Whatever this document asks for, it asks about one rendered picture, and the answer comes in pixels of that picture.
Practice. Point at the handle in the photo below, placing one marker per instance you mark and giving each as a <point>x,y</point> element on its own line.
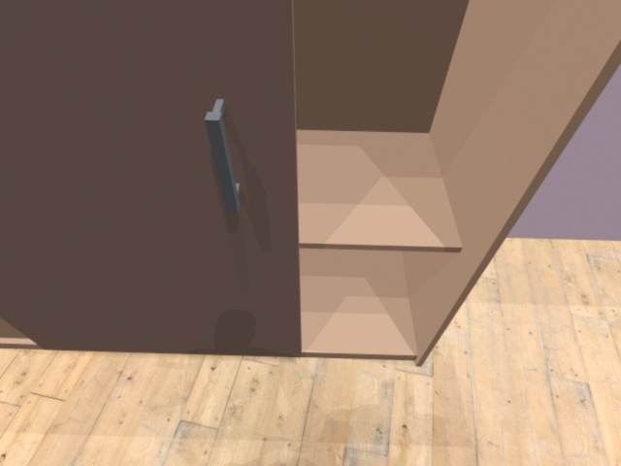
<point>221,156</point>

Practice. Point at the wardrobe door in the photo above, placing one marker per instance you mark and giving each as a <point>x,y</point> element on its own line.
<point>7,331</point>
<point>114,234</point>

